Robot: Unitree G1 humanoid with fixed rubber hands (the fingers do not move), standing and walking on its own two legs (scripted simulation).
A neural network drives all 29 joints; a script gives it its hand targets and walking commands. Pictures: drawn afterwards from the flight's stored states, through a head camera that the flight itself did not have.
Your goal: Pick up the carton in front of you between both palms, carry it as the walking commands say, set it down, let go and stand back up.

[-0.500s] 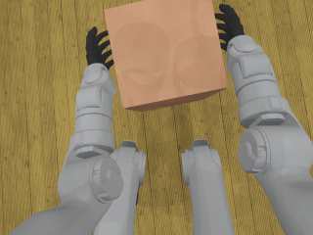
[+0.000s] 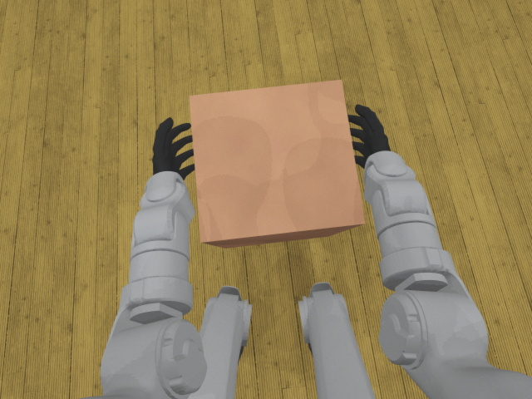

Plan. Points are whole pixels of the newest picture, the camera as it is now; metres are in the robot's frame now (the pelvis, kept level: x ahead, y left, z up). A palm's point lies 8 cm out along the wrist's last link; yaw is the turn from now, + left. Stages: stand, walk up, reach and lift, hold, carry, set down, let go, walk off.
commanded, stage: reach and lift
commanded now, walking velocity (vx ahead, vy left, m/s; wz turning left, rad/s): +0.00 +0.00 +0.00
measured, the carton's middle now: (272, 180) +0.46 -0.01 -0.13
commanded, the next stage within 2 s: hold in 1.94 s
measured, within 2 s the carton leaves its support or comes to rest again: neither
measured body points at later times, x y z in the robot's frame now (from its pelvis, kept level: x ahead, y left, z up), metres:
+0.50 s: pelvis +0.05 +0.00 +0.14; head +0.16 -0.01 +0.58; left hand +0.42 +0.15 +0.11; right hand +0.42 -0.15 +0.09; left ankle +0.09 +0.14 -0.52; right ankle +0.09 -0.13 -0.52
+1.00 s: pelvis +0.08 +0.01 +0.22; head +0.05 +0.01 +0.67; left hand +0.39 +0.15 +0.24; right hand +0.38 -0.15 +0.23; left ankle +0.09 +0.14 -0.52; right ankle +0.09 -0.13 -0.52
